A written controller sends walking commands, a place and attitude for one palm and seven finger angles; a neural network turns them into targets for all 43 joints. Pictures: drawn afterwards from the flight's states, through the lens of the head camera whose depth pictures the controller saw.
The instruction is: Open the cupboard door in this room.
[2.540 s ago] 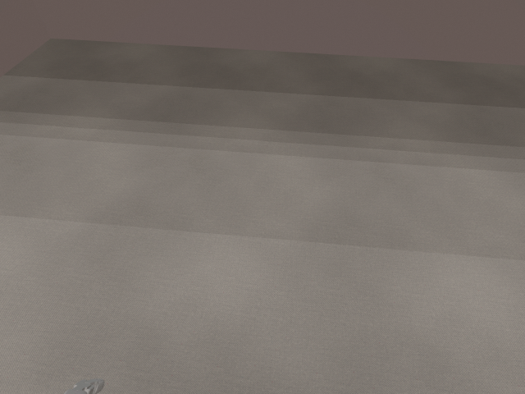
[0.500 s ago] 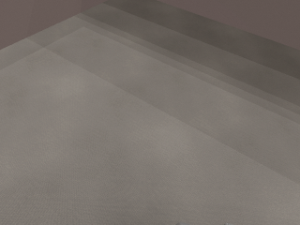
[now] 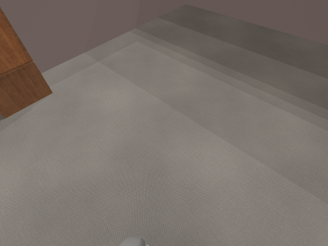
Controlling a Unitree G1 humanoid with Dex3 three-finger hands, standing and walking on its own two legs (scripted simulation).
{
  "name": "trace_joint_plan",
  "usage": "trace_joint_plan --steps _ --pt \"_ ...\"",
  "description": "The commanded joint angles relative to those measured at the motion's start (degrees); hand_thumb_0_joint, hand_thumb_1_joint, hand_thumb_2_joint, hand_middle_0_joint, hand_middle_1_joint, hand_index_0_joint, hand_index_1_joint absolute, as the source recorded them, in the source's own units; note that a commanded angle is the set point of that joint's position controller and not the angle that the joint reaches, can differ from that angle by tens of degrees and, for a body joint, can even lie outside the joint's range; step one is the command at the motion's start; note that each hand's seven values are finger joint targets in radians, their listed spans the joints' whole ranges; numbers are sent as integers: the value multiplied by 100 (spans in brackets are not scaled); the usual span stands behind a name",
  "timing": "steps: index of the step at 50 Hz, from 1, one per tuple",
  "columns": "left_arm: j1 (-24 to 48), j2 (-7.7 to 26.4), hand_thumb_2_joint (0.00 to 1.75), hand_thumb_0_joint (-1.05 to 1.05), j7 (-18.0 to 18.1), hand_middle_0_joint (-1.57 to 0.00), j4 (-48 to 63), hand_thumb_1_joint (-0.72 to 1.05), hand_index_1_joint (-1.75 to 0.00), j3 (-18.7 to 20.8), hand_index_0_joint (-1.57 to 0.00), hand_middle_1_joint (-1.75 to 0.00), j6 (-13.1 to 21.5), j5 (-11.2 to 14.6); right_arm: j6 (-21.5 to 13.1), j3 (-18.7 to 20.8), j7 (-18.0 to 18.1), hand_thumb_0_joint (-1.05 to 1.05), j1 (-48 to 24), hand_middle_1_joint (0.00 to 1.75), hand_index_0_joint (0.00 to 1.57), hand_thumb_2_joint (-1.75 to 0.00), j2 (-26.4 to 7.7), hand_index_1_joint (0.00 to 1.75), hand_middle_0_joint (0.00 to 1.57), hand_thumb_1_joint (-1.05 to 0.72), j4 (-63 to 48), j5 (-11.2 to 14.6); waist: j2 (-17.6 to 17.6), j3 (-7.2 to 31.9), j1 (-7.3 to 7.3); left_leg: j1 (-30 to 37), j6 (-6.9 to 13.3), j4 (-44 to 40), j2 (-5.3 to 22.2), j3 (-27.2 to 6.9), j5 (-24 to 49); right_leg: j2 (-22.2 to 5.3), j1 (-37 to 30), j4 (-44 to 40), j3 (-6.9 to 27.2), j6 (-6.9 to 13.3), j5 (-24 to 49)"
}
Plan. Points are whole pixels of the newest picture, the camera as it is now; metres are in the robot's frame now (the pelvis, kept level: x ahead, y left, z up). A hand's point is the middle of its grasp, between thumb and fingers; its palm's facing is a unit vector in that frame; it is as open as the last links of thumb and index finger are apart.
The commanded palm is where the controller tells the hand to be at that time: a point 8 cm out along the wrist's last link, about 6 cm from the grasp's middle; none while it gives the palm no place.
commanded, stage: turn or walk to find it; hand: left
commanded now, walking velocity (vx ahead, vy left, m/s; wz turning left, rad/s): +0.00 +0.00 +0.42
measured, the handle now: out of the picture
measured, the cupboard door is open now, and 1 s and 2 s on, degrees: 0 0 0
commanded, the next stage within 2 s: stand and wait in 0.78 s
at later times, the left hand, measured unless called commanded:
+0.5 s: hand out of the picture +0.00 +0.26 -0.17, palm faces +0.23 -0.94 -0.24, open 7.4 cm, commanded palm none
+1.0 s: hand out of the picture -0.08 +0.21 -0.17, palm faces +0.41 -0.88 -0.23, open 7.4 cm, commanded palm none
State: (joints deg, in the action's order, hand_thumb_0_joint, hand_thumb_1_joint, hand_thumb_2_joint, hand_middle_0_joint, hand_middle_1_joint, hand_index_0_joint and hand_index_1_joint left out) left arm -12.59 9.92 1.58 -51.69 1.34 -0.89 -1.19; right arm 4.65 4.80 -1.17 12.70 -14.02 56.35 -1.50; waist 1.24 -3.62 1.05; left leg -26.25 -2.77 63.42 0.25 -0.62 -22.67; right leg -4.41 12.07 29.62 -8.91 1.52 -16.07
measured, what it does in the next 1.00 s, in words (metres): steps on the spot, turning left: left foot, then right foot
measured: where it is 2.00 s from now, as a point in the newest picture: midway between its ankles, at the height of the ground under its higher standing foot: outside the picture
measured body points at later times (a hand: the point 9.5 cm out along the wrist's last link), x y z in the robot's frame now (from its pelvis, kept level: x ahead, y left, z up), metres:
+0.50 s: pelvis -0.02 +0.05 +0.00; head +0.00 +0.06 +0.45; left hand -0.01 +0.31 -0.15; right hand +0.10 -0.18 -0.14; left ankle -0.02 +0.14 -0.74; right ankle -0.01 -0.10 -0.69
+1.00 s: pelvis -0.04 +0.03 +0.00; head -0.02 +0.04 +0.44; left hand -0.10 +0.26 -0.15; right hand +0.11 -0.19 -0.15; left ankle -0.10 +0.14 -0.72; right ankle -0.01 -0.09 -0.74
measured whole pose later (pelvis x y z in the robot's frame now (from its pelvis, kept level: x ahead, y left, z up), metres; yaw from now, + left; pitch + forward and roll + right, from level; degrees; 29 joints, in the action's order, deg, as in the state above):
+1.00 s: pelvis -0.04 +0.03 +0.00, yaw +22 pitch -1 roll +1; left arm -14.8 10.7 1.4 -55.9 1.7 -0.7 -1.4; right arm 3.5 3.5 -0.4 10.9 -12.9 57.6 -1.0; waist -0.8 -3.8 -1.0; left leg -16.3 -2.5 38.9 1.5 1.8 -21.5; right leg -6.2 12.2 31.2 -9.1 -0.8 -17.5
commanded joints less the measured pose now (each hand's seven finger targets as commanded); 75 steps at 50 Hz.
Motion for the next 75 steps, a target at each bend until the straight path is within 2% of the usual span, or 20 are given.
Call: trace_joint_plan --steps 1,8,9,10,11,17,24,30,31,33,38,45,49,50,52,53,63,68,71,75 --pt "-340 1255 90 0 72 -20 228 90 -30 365 -20 -30 116 -58 -144 9 6 0 -428 30 20 -90 -247 30 20 -90 -464 44 -1045 163 -314 -100 -75 -798 160 255 -265 -1474 -332 -1096 933 673 1650" --pt "-266 1357 90 0 38 -20 49 90 -30 445 -20 -30 26 -19 -300 -50 52 0 34 30 20 -90 -286 30 20 -90 -394 89 -988 583 -68 1402 102 -3479 147 605 716 -1439 -151 50 339 237 2142" --pt "-336 1190 90 0 14 -20 95 90 -30 413 -20 -30 -23 32 -353 8 52 0 215 30 20 -90 -581 30 20 -90 -367 68 -173 711 29 2141 269 -4038 534 98 1486 -1140 549 769 81 -83 1327" --pt "-364 819 90 0 -29 -20 295 90 -30 348 -20 -30 -58 60 -391 125 75 0 371 30 20 -90 -1166 30 20 -90 -406 19 1566 664 91 2576 927 -4385 1960 -1774 3053 -371 1884 1921 -207 -529 -1240" --pt "38 787 90 0 -15 -20 438 90 -30 277 -20 -30 -100 -5 -363 176 124 0 621 30 20 -90 -1335 30 20 -90 -345 21 1318 584 288 2182 1450 -4566 2421 -2053 3431 -211 1961 2904 256 -518 -2082" --pt "-65 806 90 0 -81 -20 50 90 -30 332 -20 -30 -131 19 -450 3 239 0 -115 30 20 -90 -818 30 20 -90 -490 45 613 420 -52 1714 1172 -4550 1324 -973 2916 -178 1723 3252 724 -582 -708" --pt "192 683 90 0 -54 -20 230 90 -30 304 -20 -30 -120 41 -385 82 215 0 104 30 20 -90 -870 30 20 -90 -447 8 589 436 103 1849 1326 -4530 1347 -1439 2627 36 1401 2079 703 -589 -969" --pt "-347 679 90 0 7 -20 181 90 -30 291 -20 -30 -16 80 -331 124 166 0 -136 30 20 -90 -866 30 20 -90 -564 19 591 658 -176 1232 1093 -4029 1025 -1646 2678 263 37 54 618 -477 -162" --pt "-516 800 90 0 29 -20 147 90 -30 313 -20 -30 35 65 -332 120 144 0 -167 30 20 -90 -762 30 20 -90 -600 60 319 729 -269 835 851 -3692 791 -1487 2250 103 -582 -743 715 -446 377" --pt "-531 1632 90 0 82 -20 249 90 -30 460 -20 -30 114 -61 -321 43 89 0 -127 30 20 -90 -207 30 20 -90 -834 90 -1792 470 -309 -735 138 -1558 -446 -136 -772 -2178 -993 -1507 2786 478 1132" --pt "322 989 90 0 71 -20 441 90 -30 314 -20 -30 141 -11 -133 135 -2 0 81 30 20 -90 -385 30 20 -90 -397 16 -902 35 79 -523 15 575 71 -186 172 -1309 117 -1319 1238 483 1060" --pt "-503 1253 90 0 62 -20 -54 90 -30 364 -20 -30 141 -78 -220 -60 66 0 -426 30 20 -90 -80 30 20 -90 -389 80 -1211 292 -369 214 -40 -1682 66 327 -353 -1366 -595 -823 1019 698 2727" --pt "-409 1196 90 0 63 -20 -279 90 -30 320 -20 -30 93 -19 -328 -133 132 0 43 30 20 -90 -71 30 20 -90 -125 91 -1226 520 -136 1411 49 -3512 6 538 744 -1100 -352 -334 812 342 2570" --pt "-347 1072 90 0 63 -20 -300 90 -30 289 -20 -30 71 33 -391 -132 139 0 255 30 20 -90 -217 30 20 -90 -11 86 -833 618 -25 1980 119 -4147 206 362 1464 -908 -69 36 664 113 2132" --pt "-513 519 90 0 34 -20 -235 90 -30 150 -20 -30 16 66 -460 -51 178 0 299 30 20 -90 -872 30 20 -90 -9 37 1127 681 -85 2353 887 -4344 1809 -1197 3506 -139 898 974 224 -377 -911" --pt "-299 499 90 0 57 -20 -280 90 -30 101 -20 -30 -47 55 -472 -64 240 0 189 30 20 -90 -806 30 20 -90 61 24 1430 479 -6 1919 1153 -4673 1911 -1295 3214 -76 885 1617 427 -425 -1653" --pt "-724 475 90 0 3 -20 -898 90 -30 59 -20 -30 24 51 -475 -132 307 0 -190 30 20 -90 -492 30 20 -90 220 106 474 407 -231 1720 904 -4160 1098 -647 3218 -7 -118 -280 501 -427 161" --pt "-610 1074 90 0 59 -20 -727 90 -30 238 -20 -30 96 -16 -307 -116 194 0 -412 30 20 -90 -182 30 20 -90 -52 87 -1726 -15 -281 635 212 -2398 36 249 -14 -1602 21 -1318 1791 570 1055" --pt "-395 1087 90 0 74 -20 -515 90 -30 304 -20 -30 77 -81 -249 -63 132 0 -438 30 20 -90 -91 30 20 -90 -114 96 -1210 -110 -258 338 207 -1157 125 182 -611 -1649 200 -1251 1434 775 1479" --pt "-249 1184 90 0 77 -20 -394 90 -30 380 -20 -30 64 -84 -286 -83 104 0 -145 30 20 -90 31 30 20 -90 -123 103 -1083 188 -161 816 118 -2416 127 461 -124 -1465 27 -631 867 518 1846"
